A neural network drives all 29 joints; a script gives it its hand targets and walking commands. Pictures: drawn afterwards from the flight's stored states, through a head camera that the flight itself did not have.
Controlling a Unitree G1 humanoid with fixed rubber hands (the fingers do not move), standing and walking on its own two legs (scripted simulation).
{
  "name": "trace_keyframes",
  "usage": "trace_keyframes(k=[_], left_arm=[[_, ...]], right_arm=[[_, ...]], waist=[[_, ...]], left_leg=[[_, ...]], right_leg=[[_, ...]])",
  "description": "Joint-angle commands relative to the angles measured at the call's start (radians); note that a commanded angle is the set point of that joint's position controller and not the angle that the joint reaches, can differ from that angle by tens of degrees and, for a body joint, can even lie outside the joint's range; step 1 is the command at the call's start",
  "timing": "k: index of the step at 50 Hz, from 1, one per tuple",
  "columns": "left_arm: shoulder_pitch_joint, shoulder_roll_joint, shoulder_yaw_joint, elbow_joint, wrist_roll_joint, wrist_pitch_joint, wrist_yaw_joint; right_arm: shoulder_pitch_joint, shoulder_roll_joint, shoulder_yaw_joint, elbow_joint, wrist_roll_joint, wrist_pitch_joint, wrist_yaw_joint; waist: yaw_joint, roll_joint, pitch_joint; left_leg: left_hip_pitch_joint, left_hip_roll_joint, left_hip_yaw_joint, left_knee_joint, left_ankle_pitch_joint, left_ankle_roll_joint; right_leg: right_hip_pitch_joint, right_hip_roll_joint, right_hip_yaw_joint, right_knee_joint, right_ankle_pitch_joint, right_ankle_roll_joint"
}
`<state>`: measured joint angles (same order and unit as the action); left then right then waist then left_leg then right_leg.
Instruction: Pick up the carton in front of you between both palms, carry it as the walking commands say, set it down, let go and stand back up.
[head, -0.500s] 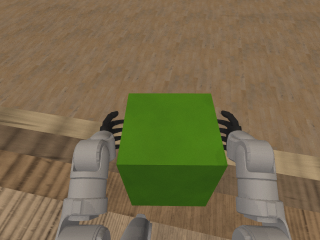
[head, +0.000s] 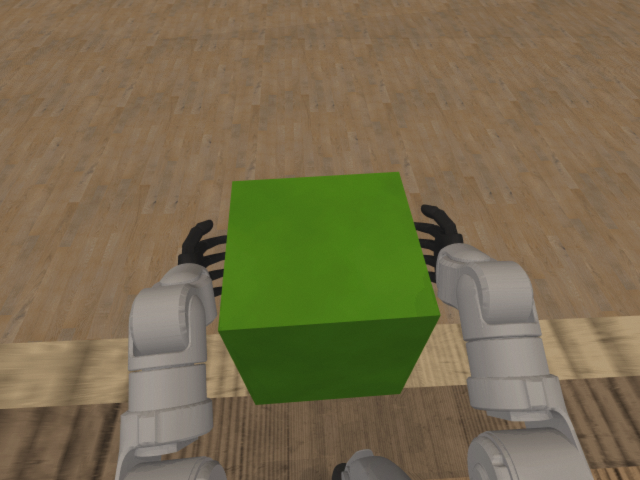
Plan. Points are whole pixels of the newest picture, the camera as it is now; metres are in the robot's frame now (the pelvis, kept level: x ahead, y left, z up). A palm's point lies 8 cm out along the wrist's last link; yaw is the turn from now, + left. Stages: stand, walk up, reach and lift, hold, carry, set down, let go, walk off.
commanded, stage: carry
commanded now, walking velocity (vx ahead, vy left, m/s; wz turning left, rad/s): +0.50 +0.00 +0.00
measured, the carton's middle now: (322, 295) +0.36 -0.04 +0.02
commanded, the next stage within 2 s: none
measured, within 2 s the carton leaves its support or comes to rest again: neither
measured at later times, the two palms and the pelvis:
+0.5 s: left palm (186, 167) +0.73 +0.17 -0.04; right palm (333, 154) +0.73 -0.13 -0.04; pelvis +0.38 +0.00 -0.16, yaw +1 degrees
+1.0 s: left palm (217, 127) +1.09 +0.14 -0.19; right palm (318, 114) +1.11 -0.16 -0.19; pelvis +0.74 -0.03 -0.30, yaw +0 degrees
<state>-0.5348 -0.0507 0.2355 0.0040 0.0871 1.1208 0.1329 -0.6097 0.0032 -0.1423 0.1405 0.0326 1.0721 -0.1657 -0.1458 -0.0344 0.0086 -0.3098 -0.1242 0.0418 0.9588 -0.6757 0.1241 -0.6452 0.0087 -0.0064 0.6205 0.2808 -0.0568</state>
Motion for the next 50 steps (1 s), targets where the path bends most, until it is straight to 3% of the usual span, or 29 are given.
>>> trace_keyframes(k=[1, 2, 3, 4, 5, 6, 9, 13, 14, 18, 20, 22, 23, 24, 25, 26, 27, 30, 33, 35, 38, 40, 42, 43, 44, 45, 46, 48, 50], left_arm=[[-0.658, -0.893, -0.668, -0.076, -0.311, -0.037, -0.171], [-0.625, -0.870, -0.664, -0.048, -0.312, -0.029, -0.178], [-0.606, -0.852, -0.660, -0.029, -0.321, -0.019, -0.191], [-0.613, -0.837, -0.644, 0.026, -0.332, -0.005, -0.198], [-0.615, -0.830, -0.646, 0.047, -0.361, 0.004, -0.209], [-0.657, -0.905, -0.687, 0.038, -0.412, -0.002, -0.219], [-0.803, -1.032, -0.731, 0.018, -0.512, 0.001, -0.247], [-0.883, -1.138, -0.766, -0.009, -0.584, -0.037, -0.265], [-0.909, -1.154, -0.775, -0.030, -0.600, -0.045, -0.268], [-0.866, -1.139, -0.780, -0.058, -0.614, -0.063, -0.267], [-0.829, -1.115, -0.775, -0.047, -0.605, -0.063, -0.264], [-0.770, -1.100, -0.768, -0.006, -0.582, -0.060, -0.264], [-0.757, -1.080, -0.756, 0.011, -0.567, -0.054, -0.263], [-0.733, -1.057, -0.740, 0.050, -0.532, -0.047, -0.257], [-0.690, -1.025, -0.696, 0.095, -0.499, -0.028, -0.244], [-0.628, -0.976, -0.655, 0.110, -0.452, -0.011, -0.234], [-0.689, -0.970, -0.650, 0.081, -0.437, -0.002, -0.226], [-0.706, -1.005, -0.619, 0.074, -0.402, -0.016, -0.223], [-0.709, -1.030, -0.626, 0.044, -0.394, -0.044, -0.220], [-0.721, -1.027, -0.639, 0.002, -0.384, -0.057, -0.211], [-0.702, -0.995, -0.657, -0.048, -0.367, -0.063, -0.191], [-0.683, -0.943, -0.658, -0.076, -0.344, -0.058, -0.180], [-0.656, -0.897, -0.668, -0.087, -0.338, -0.047, -0.179], [-0.630, -0.872, -0.667, -0.074, -0.340, -0.039, -0.187], [-0.612, -0.851, -0.658, -0.038, -0.350, -0.026, -0.195], [-0.608, -0.820, -0.647, 0.019, -0.357, -0.017, -0.199], [-0.610, -0.864, -0.669, 0.037, -0.393, -0.011, -0.207], [-0.721, -0.943, -0.706, -0.015, -0.466, 0.000, -0.227], [-0.818, -1.033, -0.751, -0.033, -0.528, -0.012, -0.241]], right_arm=[[-0.639, 1.120, 0.680, -0.135, 0.446, -0.008, 0.298], [-0.632, 1.104, 0.670, -0.114, 0.428, -0.002, 0.297], [-0.646, 1.074, 0.643, -0.099, 0.409, 0.005, 0.294], [-0.619, 1.042, 0.613, -0.050, 0.379, 0.027, 0.285], [-0.543, 1.005, 0.571, -0.016, 0.333, 0.043, 0.270], [-0.579, 0.971, 0.549, -0.067, 0.305, 0.051, 0.261], [-0.626, 1.005, 0.521, -0.051, 0.271, 0.054, 0.249], [-0.633, 1.044, 0.508, -0.080, 0.230, 0.021, 0.241], [-0.647, 1.047, 0.516, -0.103, 0.227, 0.013, 0.238], [-0.641, 1.023, 0.537, -0.163, 0.214, 0.002, 0.218], [-0.632, 0.989, 0.541, -0.188, 0.204, 0.008, 0.209], [-0.583, 0.946, 0.548, -0.181, 0.196, 0.019, 0.209], [-0.555, 0.935, 0.547, -0.161, 0.198, 0.023, 0.216], [-0.558, 0.913, 0.543, -0.139, 0.207, 0.033, 0.227], [-0.538, 0.906, 0.537, -0.091, 0.229, 0.045, 0.233], [-0.534, 0.936, 0.570, -0.071, 0.257, 0.042, 0.243], [-0.575, 0.977, 0.584, -0.071, 0.286, 0.039, 0.253], [-0.722, 1.109, 0.644, -0.117, 0.386, 0.025, 0.279], [-0.797, 1.176, 0.684, -0.173, 0.446, 0.000, 0.287], [-0.800, 1.198, 0.696, -0.193, 0.467, -0.011, 0.289], [-0.739, 1.175, 0.697, -0.199, 0.476, -0.022, 0.289], [-0.717, 1.150, 0.693, -0.192, 0.472, -0.024, 0.289], [-0.648, 1.125, 0.693, -0.157, 0.443, -0.019, 0.288], [-0.650, 1.104, 0.681, -0.149, 0.428, -0.015, 0.285], [-0.637, 1.063, 0.647, -0.113, 0.407, -0.002, 0.279], [-0.595, 1.040, 0.620, -0.074, 0.374, 0.023, 0.268], [-0.575, 0.988, 0.587, -0.075, 0.333, 0.039, 0.257], [-0.599, 0.995, 0.555, -0.077, 0.300, 0.049, 0.242], [-0.617, 1.013, 0.533, -0.091, 0.265, 0.044, 0.236]], waist=[[0.152, 0.163, -0.486], [0.245, 0.063, -0.486], [0.288, -0.095, -0.394], [0.193, -0.163, -0.463], [0.201, -0.131, -0.578], [0.228, -0.061, -0.566], [0.208, 0.065, -0.386], [0.219, -0.052, -0.478], [0.244, 0.014, -0.454], [0.296, -0.020, -0.395], [0.265, -0.097, -0.420], [0.105, -0.074, -0.497], [0.018, 0.067, -0.476], [0.047, 0.197, -0.406], [0.149, 0.232, -0.521], [0.081, 0.255, -0.571], [0.074, 0.221, -0.518], [0.078, 0.019, -0.428], [0.080, 0.085, -0.474], [0.036, 0.054, -0.434], [0.010, 0.097, -0.397], [0.056, 0.169, -0.456], [0.199, 0.143, -0.506], [0.284, 0.025, -0.470], [0.266, -0.148, -0.414], [0.182, -0.245, -0.541], [0.225, -0.187, -0.583], [0.224, 0.036, -0.500], [0.216, 0.034, -0.435]], left_leg=[[0.031, 0.154, -0.082, 0.145, 0.835, -0.001], [-0.091, 0.160, -0.044, 0.337, 0.935, -0.034], [-0.275, 0.060, -0.005, 0.658, 0.341, -0.066], [-0.508, 0.036, -0.063, 0.721, 0.003, -0.096], [-0.658, 0.057, -0.121, 0.780, 0.040, -0.123], [-0.667, 0.108, -0.172, 0.619, 0.182, -0.104], [-0.566, 0.158, -0.133, 0.325, 0.239, -0.102], [-0.489, 0.141, -0.062, 0.221, 0.463, -0.089], [-0.556, 0.158, -0.101, 0.062, 0.646, -0.077], [-0.225, 0.071, 0.034, -0.365, 0.942, -0.072], [-0.031, 0.088, 0.028, -0.400, 1.106, -0.049], [0.211, 0.090, 0.042, -0.425, 1.033, -0.023], [0.350, 0.108, 0.033, -0.506, 0.975, -0.007], [0.469, 0.232, -0.079, -0.449, 1.213, -0.001], [0.724, 0.409, -0.311, -0.233, 1.405, 0.052], [0.706, 0.452, -0.463, -0.322, 0.972, 0.126], [0.600, 0.421, -0.509, -0.339, 0.814, 0.168], [0.285, 0.418, -0.521, -0.388, 0.743, 0.212], [0.283, 0.388, -0.442, -0.327, 0.918, 0.159], [0.273, 0.237, -0.280, -0.246, 0.774, 0.095], [0.087, 0.156, -0.163, -0.222, 0.613, 0.073], [0.063, 0.168, -0.101, -0.078, 0.609, 0.038], [0.056, 0.192, -0.032, 0.206, 0.867, 0.000], [-0.065, 0.159, 0.004, 0.481, 0.769, -0.023], [-0.312, 0.074, 0.024, 0.671, 0.098, -0.047], [-0.550, 0.057, -0.086, 0.732, 0.044, -0.080], [-0.635, 0.097, -0.094, 0.697, 0.076, -0.089], [-0.644, 0.144, -0.111, 0.492, 0.203, -0.088], [-0.584, 0.162, -0.115, 0.278, 0.216, -0.108]], right_leg=[[0.497, 0.047, -0.094, -0.070, 0.115, -0.033], [0.679, 0.030, -0.081, -0.135, 0.045, -0.054], [0.741, -0.084, 0.023, -0.181, 0.163, -0.098], [0.984, -0.251, 0.248, 0.081, 0.602, -0.148], [1.057, -0.397, 0.499, -0.004, 0.069, -0.308], [0.922, -0.373, 0.563, -0.053, -0.313, -0.330], [0.607, -0.268, 0.429, -0.004, -0.052, -0.252], [0.594, -0.239, 0.401, 0.039, 0.087, -0.219], [0.635, -0.152, 0.332, 0.113, -0.076, -0.190], [0.452, -0.028, 0.173, 0.152, -0.284, -0.150], [0.394, -0.037, 0.122, 0.264, -0.342, -0.132], [0.341, -0.080, 0.051, 0.519, -0.100, -0.083], [0.237, -0.045, -0.007, 0.742, -0.142, -0.038], [0.014, 0.061, -0.045, 0.950, -0.862, -0.006], [-0.188, 0.035, 0.089, 1.002, -0.956, 0.019], [-0.314, 0.003, 0.119, 0.931, -0.802, 0.015], [-0.332, -0.013, 0.096, 0.892, -0.790, 0.018], [-0.214, -0.057, 0.099, 0.560, -0.752, 0.055], [-0.175, -0.052, 0.060, 0.579, -0.539, 0.035], [-0.176, -0.026, 0.005, 0.284, -0.236, 0.016], [0.157, 0.045, -0.085, -0.038, 0.015, 0.009], [0.343, 0.037, -0.102, -0.016, 0.193, -0.019], [0.552, 0.023, -0.105, -0.103, 0.099, -0.043], [0.672, -0.009, -0.082, -0.167, 0.027, -0.065], [0.796, -0.115, 0.024, -0.049, 0.256, -0.042], [1.072, -0.302, 0.352, 0.084, 0.452, -0.173], [1.069, -0.353, 0.502, 0.026, 0.076, -0.256], [0.872, -0.270, 0.473, -0.018, -0.075, -0.214], [0.688, -0.293, 0.521, -0.038, -0.027, -0.253]])
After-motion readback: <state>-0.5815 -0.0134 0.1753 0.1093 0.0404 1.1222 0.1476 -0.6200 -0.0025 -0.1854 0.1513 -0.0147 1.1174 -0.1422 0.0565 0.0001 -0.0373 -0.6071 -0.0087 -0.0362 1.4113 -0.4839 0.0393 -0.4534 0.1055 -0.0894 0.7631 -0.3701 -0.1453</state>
